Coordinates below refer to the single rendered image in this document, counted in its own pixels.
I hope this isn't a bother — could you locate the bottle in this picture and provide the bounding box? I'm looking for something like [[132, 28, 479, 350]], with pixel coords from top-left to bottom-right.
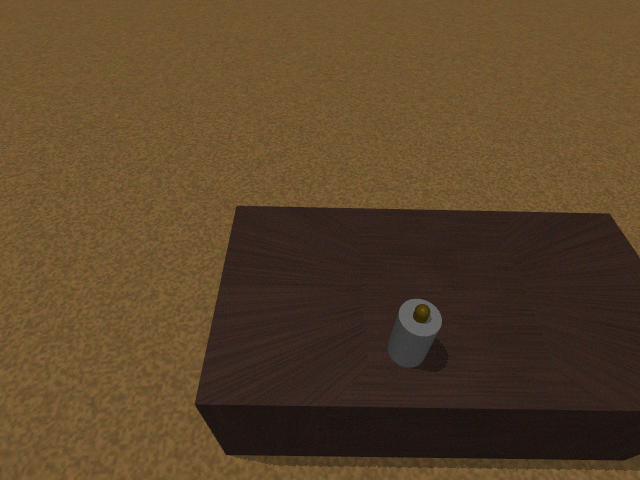
[[388, 299, 442, 368]]

